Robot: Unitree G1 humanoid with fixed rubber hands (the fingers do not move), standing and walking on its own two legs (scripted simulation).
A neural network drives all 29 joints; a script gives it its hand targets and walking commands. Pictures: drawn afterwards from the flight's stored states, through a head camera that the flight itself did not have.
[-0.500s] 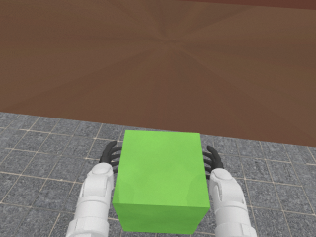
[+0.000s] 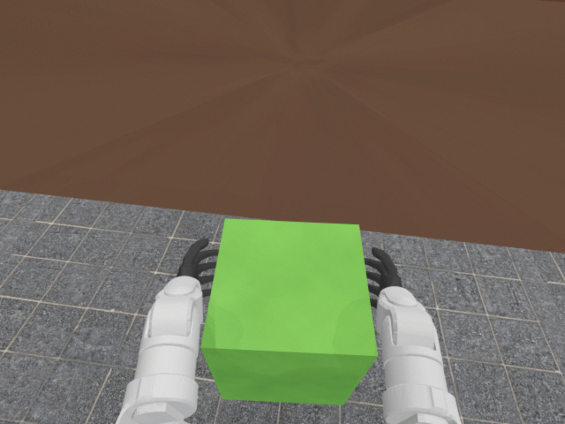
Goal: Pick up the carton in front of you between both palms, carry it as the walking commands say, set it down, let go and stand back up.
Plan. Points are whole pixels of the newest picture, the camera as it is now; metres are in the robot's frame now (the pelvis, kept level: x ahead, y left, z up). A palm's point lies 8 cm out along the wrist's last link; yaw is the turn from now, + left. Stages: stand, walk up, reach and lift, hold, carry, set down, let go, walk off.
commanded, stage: reach and lift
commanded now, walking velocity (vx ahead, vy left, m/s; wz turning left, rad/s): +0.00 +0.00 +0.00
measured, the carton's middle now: (287, 316) +0.29 +0.00 -0.04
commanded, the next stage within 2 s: hold in 0.42 s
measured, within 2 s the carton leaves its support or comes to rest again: neither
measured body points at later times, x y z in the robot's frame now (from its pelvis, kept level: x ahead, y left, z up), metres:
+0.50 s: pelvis +0.01 +0.00 +0.00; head -0.03 +0.00 +0.45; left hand +0.31 +0.15 +0.04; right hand +0.31 -0.15 +0.04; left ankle +0.02 +0.13 -0.74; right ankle +0.02 -0.13 -0.74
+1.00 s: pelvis +0.00 +0.00 +0.00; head -0.05 +0.00 +0.45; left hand +0.30 +0.15 +0.05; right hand +0.30 -0.15 +0.05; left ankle +0.02 +0.13 -0.74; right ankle +0.02 -0.13 -0.74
